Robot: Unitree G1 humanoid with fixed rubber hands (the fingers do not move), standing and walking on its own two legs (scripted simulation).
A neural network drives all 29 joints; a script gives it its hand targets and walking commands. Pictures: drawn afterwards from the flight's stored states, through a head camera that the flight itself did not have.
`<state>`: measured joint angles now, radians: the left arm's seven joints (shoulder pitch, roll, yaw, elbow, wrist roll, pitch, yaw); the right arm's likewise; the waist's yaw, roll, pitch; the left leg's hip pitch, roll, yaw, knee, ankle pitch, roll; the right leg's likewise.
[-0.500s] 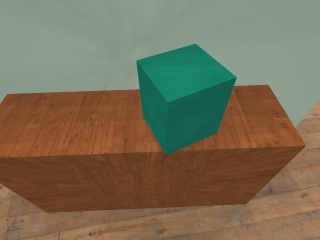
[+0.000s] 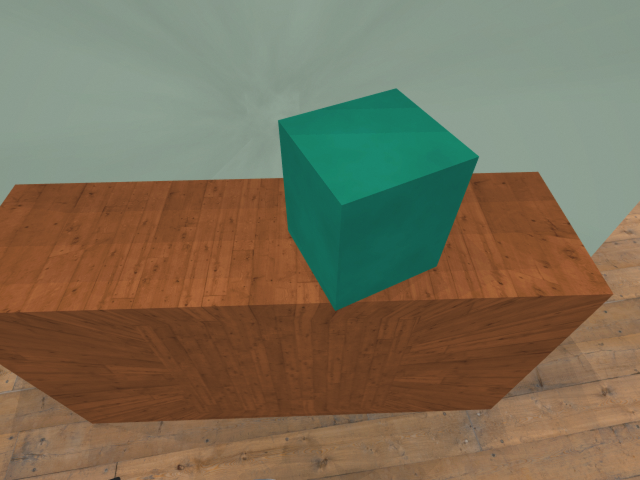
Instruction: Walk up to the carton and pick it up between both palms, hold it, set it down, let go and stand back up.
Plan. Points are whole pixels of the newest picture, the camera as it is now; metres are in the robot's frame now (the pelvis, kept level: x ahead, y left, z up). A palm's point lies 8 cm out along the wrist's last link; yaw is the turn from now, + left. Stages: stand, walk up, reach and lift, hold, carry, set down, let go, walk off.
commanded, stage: walk up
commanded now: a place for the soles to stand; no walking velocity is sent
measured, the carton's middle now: (365, 200) +0.53 -0.06 +0.02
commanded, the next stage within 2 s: none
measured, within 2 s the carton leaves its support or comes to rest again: neither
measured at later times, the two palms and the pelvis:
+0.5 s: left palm out of the picture +0.08 +0.31 -0.11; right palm out of the picture +0.08 -0.29 -0.11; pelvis +0.00 +0.00 +0.00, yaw +0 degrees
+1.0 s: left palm out of the picture +0.09 +0.31 -0.11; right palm out of the picture +0.08 -0.29 -0.11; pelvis +0.00 +0.00 +0.00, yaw +1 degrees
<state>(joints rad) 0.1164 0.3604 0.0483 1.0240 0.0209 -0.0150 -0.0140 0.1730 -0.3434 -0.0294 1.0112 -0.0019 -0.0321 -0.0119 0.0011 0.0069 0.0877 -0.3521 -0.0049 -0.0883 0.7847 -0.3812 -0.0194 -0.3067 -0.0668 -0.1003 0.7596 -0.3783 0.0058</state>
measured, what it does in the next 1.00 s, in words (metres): stands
